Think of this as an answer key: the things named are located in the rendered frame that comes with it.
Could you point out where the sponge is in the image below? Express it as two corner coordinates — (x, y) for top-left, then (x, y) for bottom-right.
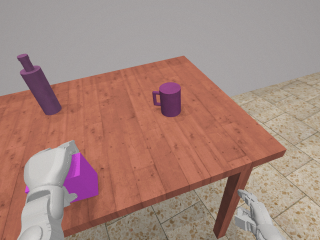
(25, 152), (99, 203)

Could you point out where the right robot hand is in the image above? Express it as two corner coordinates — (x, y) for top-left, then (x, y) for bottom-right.
(234, 189), (273, 237)

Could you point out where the right robot forearm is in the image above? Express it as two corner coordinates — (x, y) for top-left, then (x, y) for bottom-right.
(255, 223), (287, 240)

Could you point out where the table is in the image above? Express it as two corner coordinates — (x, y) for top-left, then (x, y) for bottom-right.
(0, 55), (287, 240)

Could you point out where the left robot forearm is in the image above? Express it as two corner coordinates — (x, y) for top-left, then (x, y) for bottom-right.
(17, 185), (65, 240)

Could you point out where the left robot hand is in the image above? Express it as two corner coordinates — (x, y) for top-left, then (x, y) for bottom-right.
(23, 140), (79, 208)

